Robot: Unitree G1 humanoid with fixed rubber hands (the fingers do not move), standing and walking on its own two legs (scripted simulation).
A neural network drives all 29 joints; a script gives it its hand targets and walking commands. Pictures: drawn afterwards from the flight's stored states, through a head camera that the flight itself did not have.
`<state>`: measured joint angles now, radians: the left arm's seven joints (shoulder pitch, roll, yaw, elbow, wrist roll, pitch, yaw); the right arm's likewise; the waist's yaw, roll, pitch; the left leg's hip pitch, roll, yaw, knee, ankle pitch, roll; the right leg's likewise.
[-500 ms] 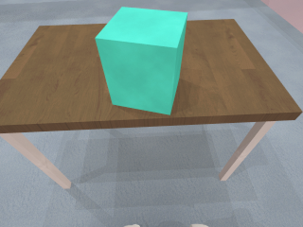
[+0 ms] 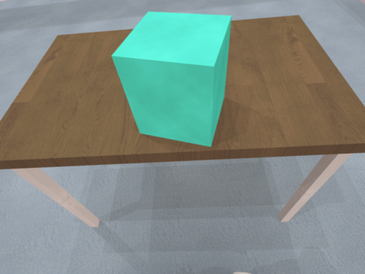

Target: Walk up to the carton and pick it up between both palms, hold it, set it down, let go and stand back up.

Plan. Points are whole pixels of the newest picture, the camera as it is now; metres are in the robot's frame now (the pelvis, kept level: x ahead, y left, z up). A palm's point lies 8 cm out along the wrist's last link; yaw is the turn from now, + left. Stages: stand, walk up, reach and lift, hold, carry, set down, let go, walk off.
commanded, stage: walk up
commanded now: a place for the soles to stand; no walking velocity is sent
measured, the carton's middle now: (180, 81) +0.55 +0.01 +0.10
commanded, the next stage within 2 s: none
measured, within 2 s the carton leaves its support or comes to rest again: neither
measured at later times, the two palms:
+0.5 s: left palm out of the picture +0.07 +0.35 -0.08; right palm out of the picture +0.07 -0.31 -0.11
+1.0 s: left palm (51, 260) +0.17 +0.34 -0.08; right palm out of the picture +0.12 -0.33 -0.10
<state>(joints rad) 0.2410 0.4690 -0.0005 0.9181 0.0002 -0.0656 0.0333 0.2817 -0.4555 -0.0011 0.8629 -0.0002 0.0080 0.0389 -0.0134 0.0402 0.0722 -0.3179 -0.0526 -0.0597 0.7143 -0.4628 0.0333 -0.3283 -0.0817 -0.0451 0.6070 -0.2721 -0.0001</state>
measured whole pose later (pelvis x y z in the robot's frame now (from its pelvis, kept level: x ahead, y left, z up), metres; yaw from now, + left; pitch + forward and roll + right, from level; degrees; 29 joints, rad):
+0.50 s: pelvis +0.00 +0.01 +0.00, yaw +0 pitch -1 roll +1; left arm 0.24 0.47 0.00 0.92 0.00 -0.05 0.01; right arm 0.25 -0.43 0.00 0.86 0.00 0.01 0.03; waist 0.00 0.02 0.03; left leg -0.26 -0.03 -0.06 0.60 -0.32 0.00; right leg -0.32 -0.08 -0.05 0.62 -0.28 0.02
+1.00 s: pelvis +0.08 +0.01 -0.01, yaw +2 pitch -3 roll +1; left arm 0.23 0.47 0.00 0.88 0.00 -0.03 -0.04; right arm 0.33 -0.47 0.00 0.86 0.00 -0.07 0.02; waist -0.06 0.01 0.04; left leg -0.09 -0.01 -0.05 0.58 -0.44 -0.01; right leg -0.46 -0.04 -0.04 0.82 -0.39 -0.02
